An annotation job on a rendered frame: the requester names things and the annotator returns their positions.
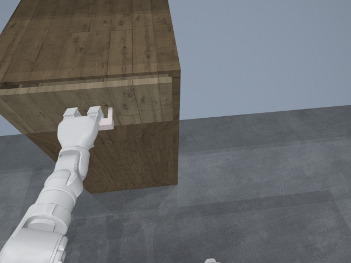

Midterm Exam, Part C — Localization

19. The robot left forearm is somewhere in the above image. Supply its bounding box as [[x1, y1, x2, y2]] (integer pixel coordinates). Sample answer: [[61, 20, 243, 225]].
[[0, 146, 90, 263]]

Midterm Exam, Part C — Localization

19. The handle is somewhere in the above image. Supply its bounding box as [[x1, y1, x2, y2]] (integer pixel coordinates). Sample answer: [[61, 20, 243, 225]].
[[98, 107, 114, 130]]

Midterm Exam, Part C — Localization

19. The cabinet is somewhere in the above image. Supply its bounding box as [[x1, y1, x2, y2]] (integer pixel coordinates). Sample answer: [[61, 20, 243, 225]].
[[0, 0, 181, 194]]

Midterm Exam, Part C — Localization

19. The left robot hand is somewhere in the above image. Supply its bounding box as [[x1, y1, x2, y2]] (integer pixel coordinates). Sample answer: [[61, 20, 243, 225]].
[[58, 106, 104, 151]]

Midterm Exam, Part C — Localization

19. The drawer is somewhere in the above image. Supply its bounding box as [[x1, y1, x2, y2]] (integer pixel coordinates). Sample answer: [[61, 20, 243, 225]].
[[0, 74, 173, 134]]

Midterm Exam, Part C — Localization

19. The robot left upper arm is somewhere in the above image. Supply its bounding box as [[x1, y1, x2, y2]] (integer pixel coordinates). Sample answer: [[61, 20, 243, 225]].
[[2, 227, 68, 263]]

